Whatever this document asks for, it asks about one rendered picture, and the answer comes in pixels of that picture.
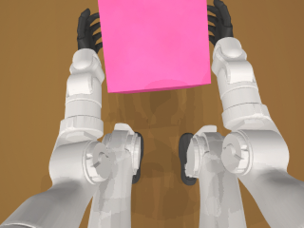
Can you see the robot left forearm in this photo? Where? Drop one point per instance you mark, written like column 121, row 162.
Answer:
column 83, row 112

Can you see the robot right thigh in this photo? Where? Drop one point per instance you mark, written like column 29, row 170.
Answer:
column 220, row 203

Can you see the right robot upper arm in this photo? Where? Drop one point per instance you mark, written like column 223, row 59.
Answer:
column 260, row 159

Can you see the left robot hand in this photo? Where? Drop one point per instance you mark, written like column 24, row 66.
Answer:
column 85, row 37

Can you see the robot right forearm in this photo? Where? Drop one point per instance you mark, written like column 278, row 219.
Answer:
column 238, row 91

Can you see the robot right shin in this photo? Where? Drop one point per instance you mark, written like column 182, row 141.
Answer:
column 188, row 170

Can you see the right robot hand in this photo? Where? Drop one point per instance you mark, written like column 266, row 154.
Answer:
column 222, row 22

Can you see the left robot upper arm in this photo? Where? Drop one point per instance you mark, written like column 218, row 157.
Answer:
column 76, row 170

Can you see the carton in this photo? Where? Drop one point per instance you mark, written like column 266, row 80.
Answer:
column 154, row 45

